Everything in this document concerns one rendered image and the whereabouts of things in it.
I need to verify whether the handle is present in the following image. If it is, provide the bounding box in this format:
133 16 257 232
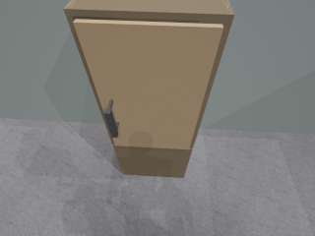
103 99 119 138

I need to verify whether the cupboard door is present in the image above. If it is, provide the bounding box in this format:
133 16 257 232
73 19 223 149

